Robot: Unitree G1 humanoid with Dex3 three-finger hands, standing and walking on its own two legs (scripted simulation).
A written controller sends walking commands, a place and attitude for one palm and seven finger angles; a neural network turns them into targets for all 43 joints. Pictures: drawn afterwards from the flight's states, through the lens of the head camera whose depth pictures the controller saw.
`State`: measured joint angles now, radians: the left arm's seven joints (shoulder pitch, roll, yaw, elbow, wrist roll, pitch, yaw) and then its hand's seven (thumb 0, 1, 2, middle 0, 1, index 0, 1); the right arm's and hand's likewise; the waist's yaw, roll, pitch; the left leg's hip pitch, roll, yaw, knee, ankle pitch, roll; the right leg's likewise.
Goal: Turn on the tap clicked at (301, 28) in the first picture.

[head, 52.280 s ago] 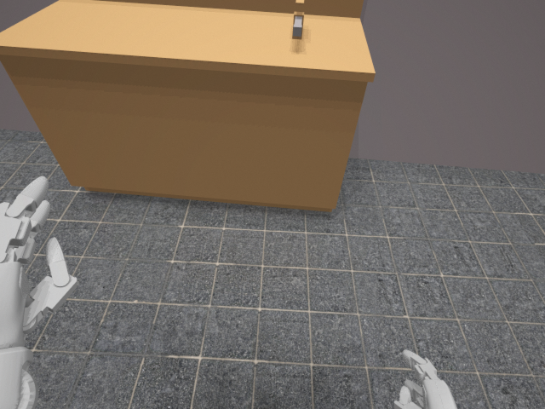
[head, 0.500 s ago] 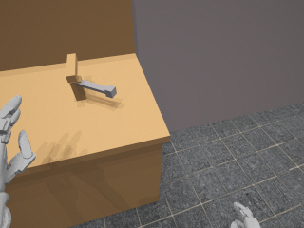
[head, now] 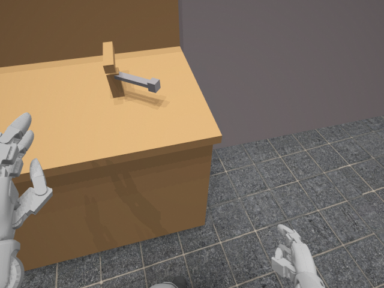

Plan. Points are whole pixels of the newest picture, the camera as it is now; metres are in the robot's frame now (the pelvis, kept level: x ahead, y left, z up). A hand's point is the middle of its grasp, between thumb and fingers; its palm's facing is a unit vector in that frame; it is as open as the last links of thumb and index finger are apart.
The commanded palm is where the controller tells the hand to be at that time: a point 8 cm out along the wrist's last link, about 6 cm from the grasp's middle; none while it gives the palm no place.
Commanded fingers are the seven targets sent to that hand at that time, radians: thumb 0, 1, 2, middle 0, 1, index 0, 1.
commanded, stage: stop stepping back and stand still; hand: left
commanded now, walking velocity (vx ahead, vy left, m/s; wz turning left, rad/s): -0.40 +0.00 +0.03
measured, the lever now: (154, 85) +0.60 +0.20 +0.09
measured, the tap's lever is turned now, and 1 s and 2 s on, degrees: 52 52 52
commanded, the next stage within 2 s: stand and check the lever's angle in 1.38 s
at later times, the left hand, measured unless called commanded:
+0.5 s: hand (7, 251) +0.12 +0.25 +0.17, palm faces +0.43 -0.86 -0.29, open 7.4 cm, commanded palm +0.07 +0.29 +0.19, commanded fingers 0.00 0.90 0.90 -0.20 -0.30 -0.20 -0.30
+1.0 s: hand out of the picture +0.10 +0.28 +0.17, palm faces +0.47 -0.81 -0.35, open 7.4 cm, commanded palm +0.05 +0.31 +0.19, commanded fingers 0.00 0.90 0.90 -0.20 -0.30 -0.20 -0.30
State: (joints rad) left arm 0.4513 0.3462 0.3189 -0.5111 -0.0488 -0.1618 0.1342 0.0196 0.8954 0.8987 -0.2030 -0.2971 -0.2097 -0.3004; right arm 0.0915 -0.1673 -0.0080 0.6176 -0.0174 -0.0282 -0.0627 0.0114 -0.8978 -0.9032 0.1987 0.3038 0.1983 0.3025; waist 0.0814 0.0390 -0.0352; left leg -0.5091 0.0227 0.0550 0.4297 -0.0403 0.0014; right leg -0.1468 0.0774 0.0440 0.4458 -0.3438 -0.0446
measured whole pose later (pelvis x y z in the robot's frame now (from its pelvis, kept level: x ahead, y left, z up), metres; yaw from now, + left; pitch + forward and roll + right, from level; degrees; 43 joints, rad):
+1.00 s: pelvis -0.10 +0.03 +0.00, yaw +2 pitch -2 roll +1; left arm 0.42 0.33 0.33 -0.43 -0.05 -0.12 0.16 0.02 0.89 0.90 -0.21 -0.30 -0.21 -0.30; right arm 0.22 -0.23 -0.02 0.66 0.01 -0.10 -0.09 0.02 -0.90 -0.90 0.20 0.30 0.20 0.30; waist 0.01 0.00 0.01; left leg -0.24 0.03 0.07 0.57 -0.29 -0.01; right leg -0.25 0.00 -0.03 0.62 -0.33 -0.01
